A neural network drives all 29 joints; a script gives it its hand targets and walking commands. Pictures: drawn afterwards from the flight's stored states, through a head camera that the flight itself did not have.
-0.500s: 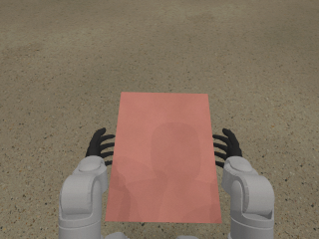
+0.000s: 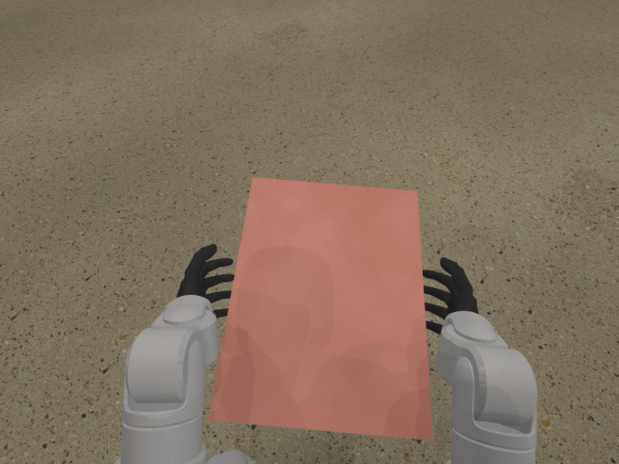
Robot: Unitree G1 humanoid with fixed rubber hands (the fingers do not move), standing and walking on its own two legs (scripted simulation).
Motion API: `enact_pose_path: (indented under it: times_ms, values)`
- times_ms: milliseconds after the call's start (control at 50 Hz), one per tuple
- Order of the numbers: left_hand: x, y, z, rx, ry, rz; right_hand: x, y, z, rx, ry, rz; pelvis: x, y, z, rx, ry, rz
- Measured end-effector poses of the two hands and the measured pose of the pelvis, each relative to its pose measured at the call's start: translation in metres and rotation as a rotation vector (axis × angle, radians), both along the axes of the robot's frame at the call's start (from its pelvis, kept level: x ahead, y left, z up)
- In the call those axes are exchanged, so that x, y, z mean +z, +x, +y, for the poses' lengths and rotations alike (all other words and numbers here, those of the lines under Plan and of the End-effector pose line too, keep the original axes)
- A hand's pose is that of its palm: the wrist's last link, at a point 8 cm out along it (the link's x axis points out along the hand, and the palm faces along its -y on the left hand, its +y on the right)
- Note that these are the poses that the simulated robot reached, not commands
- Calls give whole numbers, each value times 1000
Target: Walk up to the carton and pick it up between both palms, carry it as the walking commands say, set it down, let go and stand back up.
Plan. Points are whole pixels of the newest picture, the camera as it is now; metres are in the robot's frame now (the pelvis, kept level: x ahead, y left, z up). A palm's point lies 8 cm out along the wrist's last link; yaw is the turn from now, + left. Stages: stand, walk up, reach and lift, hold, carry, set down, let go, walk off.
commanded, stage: carry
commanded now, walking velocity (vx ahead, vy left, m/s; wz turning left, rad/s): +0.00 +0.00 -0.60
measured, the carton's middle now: (323, 310) +0.31 -0.01 +0.00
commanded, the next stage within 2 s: none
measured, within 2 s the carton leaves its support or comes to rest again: neither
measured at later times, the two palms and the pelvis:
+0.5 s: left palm (162, 359) +0.19 +0.16 +0.11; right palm (471, 388) +0.17 -0.14 +0.11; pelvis -0.06 +0.03 +0.01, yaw -7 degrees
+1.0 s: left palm (178, 361) +0.20 +0.15 +0.09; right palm (476, 407) +0.16 -0.15 +0.09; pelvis -0.08 +0.03 +0.01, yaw -7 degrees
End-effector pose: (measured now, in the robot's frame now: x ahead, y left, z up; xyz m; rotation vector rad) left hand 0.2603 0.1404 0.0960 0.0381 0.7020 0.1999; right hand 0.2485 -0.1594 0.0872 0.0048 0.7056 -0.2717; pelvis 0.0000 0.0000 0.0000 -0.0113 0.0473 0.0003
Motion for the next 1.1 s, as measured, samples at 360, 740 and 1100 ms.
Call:
enact_pose_path:
  times_ms: [360, 740, 1100]
  values:
    - [11, -51, 15, -51, -38, -30, 29, -63, 16, -41, -43, -27, 11, -48, 25, -111, 0, -13]
    - [13, -64, -3, -135, -2, -13, 19, -103, 0, -114, -17, 1, 13, -76, 29, -130, 2, -22]
    - [-11, -57, 8, -100, -22, -26, -6, -85, 8, -74, 1, -13, 11, -77, 32, -120, 2, -8]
